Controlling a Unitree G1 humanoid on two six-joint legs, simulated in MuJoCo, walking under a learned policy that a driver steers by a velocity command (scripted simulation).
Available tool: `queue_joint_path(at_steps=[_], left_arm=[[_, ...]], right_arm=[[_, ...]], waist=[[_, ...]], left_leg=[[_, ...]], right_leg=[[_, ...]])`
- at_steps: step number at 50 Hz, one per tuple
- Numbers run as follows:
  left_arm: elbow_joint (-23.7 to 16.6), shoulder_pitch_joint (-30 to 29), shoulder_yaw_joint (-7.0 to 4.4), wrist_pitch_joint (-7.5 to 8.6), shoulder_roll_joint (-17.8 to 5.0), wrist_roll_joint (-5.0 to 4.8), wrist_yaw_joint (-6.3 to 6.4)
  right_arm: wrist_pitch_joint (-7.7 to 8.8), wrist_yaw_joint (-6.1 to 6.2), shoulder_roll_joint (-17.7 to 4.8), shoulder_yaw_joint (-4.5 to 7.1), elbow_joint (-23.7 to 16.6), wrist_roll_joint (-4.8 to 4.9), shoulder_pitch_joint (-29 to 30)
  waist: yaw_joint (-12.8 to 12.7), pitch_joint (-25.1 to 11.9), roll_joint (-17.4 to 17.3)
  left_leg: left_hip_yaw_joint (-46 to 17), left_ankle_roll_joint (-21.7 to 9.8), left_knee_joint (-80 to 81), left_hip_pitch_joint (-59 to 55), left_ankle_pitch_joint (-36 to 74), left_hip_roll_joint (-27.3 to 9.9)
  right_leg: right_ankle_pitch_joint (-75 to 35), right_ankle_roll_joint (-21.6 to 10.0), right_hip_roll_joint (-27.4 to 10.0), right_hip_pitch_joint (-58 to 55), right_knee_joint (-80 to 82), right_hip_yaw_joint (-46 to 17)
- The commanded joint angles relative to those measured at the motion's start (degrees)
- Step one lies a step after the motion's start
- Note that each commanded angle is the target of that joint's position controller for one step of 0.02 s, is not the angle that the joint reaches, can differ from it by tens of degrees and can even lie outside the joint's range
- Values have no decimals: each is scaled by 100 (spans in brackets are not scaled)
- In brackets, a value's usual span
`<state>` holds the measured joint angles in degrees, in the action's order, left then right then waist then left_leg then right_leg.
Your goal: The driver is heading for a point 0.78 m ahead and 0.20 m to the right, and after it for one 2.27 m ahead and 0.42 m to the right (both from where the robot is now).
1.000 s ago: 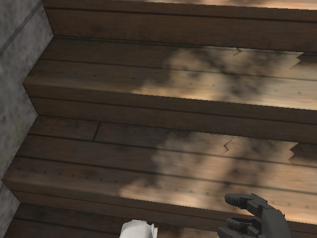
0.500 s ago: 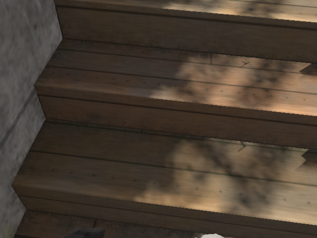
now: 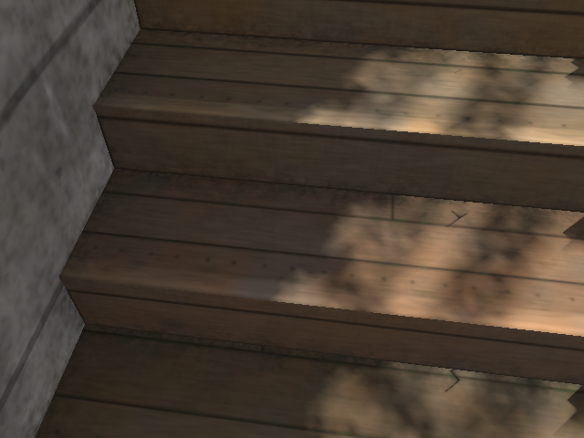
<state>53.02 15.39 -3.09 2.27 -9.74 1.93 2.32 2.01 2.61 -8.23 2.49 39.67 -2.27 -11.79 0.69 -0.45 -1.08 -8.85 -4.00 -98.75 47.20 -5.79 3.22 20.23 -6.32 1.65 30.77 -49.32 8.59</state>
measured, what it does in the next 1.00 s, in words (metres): climbs, turning right: left foot, then right foot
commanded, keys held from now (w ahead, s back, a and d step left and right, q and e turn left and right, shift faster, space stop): no key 0.02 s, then e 0.70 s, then w+e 0.02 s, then w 0.26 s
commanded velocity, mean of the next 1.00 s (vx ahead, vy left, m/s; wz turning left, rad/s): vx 0.07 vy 0.00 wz -0.38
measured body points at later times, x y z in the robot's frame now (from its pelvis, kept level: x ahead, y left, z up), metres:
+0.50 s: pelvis +0.06 +0.05 +0.04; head +0.08 +0.06 +0.49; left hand +0.26 +0.26 -0.08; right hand +0.12 -0.22 -0.06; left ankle +0.12 +0.12 -0.69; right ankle +0.01 -0.07 -0.59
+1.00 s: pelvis +0.10 +0.02 +0.04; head +0.09 +0.01 +0.49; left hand +0.28 +0.22 -0.07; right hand +0.12 -0.27 -0.06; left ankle +0.11 +0.14 -0.51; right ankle +0.06 -0.06 -0.69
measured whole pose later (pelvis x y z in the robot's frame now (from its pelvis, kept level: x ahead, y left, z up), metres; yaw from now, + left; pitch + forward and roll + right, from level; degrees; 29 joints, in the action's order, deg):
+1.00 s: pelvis +0.10 +0.02 +0.04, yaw -26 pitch +3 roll -1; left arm 40.1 21.4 -3.8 2.2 -10.8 1.6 2.2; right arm 1.1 -0.1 -12.2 3.7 40.4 -2.9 -13.9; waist -1.9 -4.8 -2.6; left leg 0.2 1.1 -92.8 41.8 -14.7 -2.1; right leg 15.1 -6.3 5.2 15.7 -27.6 0.2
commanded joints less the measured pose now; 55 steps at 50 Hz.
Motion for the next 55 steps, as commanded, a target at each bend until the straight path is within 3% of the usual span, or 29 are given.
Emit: queue_joint_path(at_steps=[1, 4, 5, 7, 10, 11, 12, 13, 14, 15, 16, 18, 21, 26, 28, 29, 31, 33, 34, 35, 36, 37, 38, 39, 40, 41, 44, 51, 55], left_arm=[[-179, 137, 46, 223, -44, -36, -10], [-495, -65, -47, 186, -414, -52, 188], [-732, -15, -111, 237, -444, 53, 199], [-810, 22, -236, 212, -679, 178, 161], [-982, 79, -331, 63, -730, 68, 57], [-1031, 14, -319, 36, -667, 28, 31], [-993, -9, -323, -8, -631, -74, 24], [-1031, 69, -328, -43, -518, -169, 14], [-1147, 296, -240, -83, -157, -162, 2], [-1299, 311, -238, -105, -196, -228, 17], [-1187, 204, -335, -142, -494, -93, 25], [-1105, -23, -366, -284, -440, 20, -1], [-1439, -434, -322, -389, -370, 131, -125], [-1938, -742, -134, -445, -216, -15, -220], [-2046, -766, -119, -431, -293, -116, -274], [-1974, -579, -108, -449, -238, -110, -230], [-2090, -601, -195, -528, -499, -189, -185], [-2140, -404, -206, -481, -513, -136, -153], [-2100, -179, -228, -418, -492, -132, -126], [-1989, 5, -257, -325, -603, -85, -128], [-2087, 179, -307, -212, -893, -7, -142], [-2259, 368, -493, -250, -1458, -53, -18], [-2352, 303, -475, -285, -1299, -75, 7], [-2396, -32, -385, -337, -1058, -103, 7], [-2421, -326, -330, -351, -1002, -51, -2], [-2431, -399, -304, -311, -928, -88, 1], [-2029, 153, -231, -175, -711, -44, -9], [-1164, 1373, -365, 316, -1013, 4, -30], [-550, 1508, -253, 571, -721, 80, -135]], right_arm=[[-104, 30, 108, -76, 39, -30, -924], [-243, 16, -103, -104, -238, 32, -152], [-267, 25, -311, -30, 46, 102, -300], [-280, 54, -126, -73, 58, 237, -236], [-231, 166, -140, -35, -62, 263, -262], [-173, 225, -109, -13, -21, 309, -563], [-120, 254, -66, 16, 9, 305, -784], [-50, 279, -243, 77, -5, 199, -871], [58, 297, -700, 161, -135, 74, -914], [16, 282, -942, 213, -255, 88, -933], [12, 274, -707, 169, -393, 43, -887], [-21, 265, -430, 83, -550, -26, -197], [37, 361, -453, 50, -539, 31, -234], [-5, 422, -792, 149, -435, 19, -583], [65, 375, -985, 206, -455, -65, -412], [42, 335, -997, 212, -460, -47, -164], [77, 231, -1096, 248, -391, -49, -150], [25, 152, -1134, 280, -311, 44, -58], [-22, 143, -1193, 305, -220, 80, -194], [-109, 83, -1078, 319, -45, 20, -554], [-198, 14, -817, 260, -125, 15, -589], [-228, 69, -744, 215, -640, 99, 84], [-203, 73, -858, 249, -589, -2, 113], [-131, 4, -961, 291, -486, -41, 182], [-65, -73, -898, 283, -523, 15, 333], [-23, -117, -925, 293, -494, -38, 274], [-32, -281, -705, 216, -239, -80, -156], [62, -212, -525, 79, -721, -36, 927], [91, -119, -39, -136, -1112, 23, 1636]], waist=[[266, 101, 313], [89, -160, 572], [-152, -335, 384], [-245, -424, 984], [-312, -296, 1243], [-137, -295, 1189], [-18, -166, 1025], [-4, -163, 585], [-107, -302, -691], [26, -584, -1779], [134, -735, -1259], [-25, -394, -543], [-80, -132, -173], [125, -55, -532], [129, -290, -447], [4, -389, -677], [25, -219, -847], [-114, -144, -723], [-210, -31, -466], [-202, -49, 241], [-283, -36, 1302], [-607, -390, 2533], [-540, -415, 1712], [-377, -173, 1202], [-219, 0, 991], [-172, 34, 700], [-174, -78, 132], [-640, 127, 477], [-545, 252, 496]], left_leg=[[53, 220, 145, 512, 274, -81], [958, 549, 2544, -21, -511, -600], [1124, 577, 3230, -577, -735, -591], [1316, 397, 3945, -1515, -876, -461], [1290, 244, 5219, -2112, -1410, -217], [1336, 230, 5899, -2518, -1246, -157], [1403, 270, 6745, -2935, -677, -97], [876, 242, 7093, -3385, -449, -455], [-326, 81, 7632, -3910, 932, -1634], [-1250, -920, 7810, -4021, 1707, -2587], [-1427, -1330, 7978, -3744, 1054, -2701], [-701, -1254, 7963, -3334, -224, -2088], [-223, -1040, 7714, -3507, -640, -1769], [-18, -1218, 7860, -4099, -1104, -1964], [356, -1016, 8041, -3836, -977, -2098], [769, -900, 7901, -3293, -668, -2004], [972, -779, 7832, -2843, -841, -2072], [1093, -562, 7649, -2709, -1507, -2083], [1240, -382, 7367, -2562, -1482, -1993], [1699, -132, 6392, -2443, -1530, -1684], [2026, 241, 4815, -1467, -2434, -1321], [1397, 554, 3799, -670, -2986, -481], [909, 728, 2591, -696, -2555, -562], [765, 752, 1972, -535, -2016, -648], [795, 783, 1529, -378, -1608, -686], [764, 775, 1322, -328, -1338, -705], [913, 639, 1073, -64, -855, -577], [642, 306, -1093, 2421, -1418, -656], [508, -32, -2966, 3831, -2205, -737]], right_leg=[[-880, -511, -1105, -467, 2006, -1731], [-1315, -760, -990, -1002, 2493, -1832], [-1930, -587, -979, -1116, 2607, -1856], [-2022, -597, -1032, -952, 2545, -1830], [-2613, -677, -1229, -1215, 2432, -2083], [-2818, -599, -1188, -1215, 2242, -2127], [-2713, -428, -1053, -1064, 1929, -2028], [-2021, -199, -786, -687, 1402, -1943], [-231, 77, -276, -57, 344, -1498], [1400, 354, 289, 594, -730, -798], [1584, 511, 142, 609, -1928, -907], [862, 688, -83, 878, -3025, -1121], [1, 871, -81, 1342, -3165, -1441], [173, 957, -122, 1642, -1891, -939], [535, 715, -335, 730, -1055, -799], [579, 566, -325, -117, -702, -560], [587, 415, -270, -691, -289, -339], [299, 303, -250, -1146, 628, -243], [48, 237, -191, -1510, 1292, -264], [-217, 279, -134, -1880, 2036, -609], [-572, 100, -1041, -2354, 2666, -2182], [-679, -860, -2045, -2146, 3376, -4227], [387, -1300, -2061, -1966, 3675, -4330], [1496, -1335, -1852, -1640, 3718, -4001], [1545, -1205, -1658, -1454, 3692, -3663], [1291, -1133, -1489, -1384, 3622, -3395], [869, -953, -1031, -1793, 3321, -2851], [1251, -1404, -1863, -3254, 3842, -3690], [1020, -1189, -2067, -3294, 3923, -3275]])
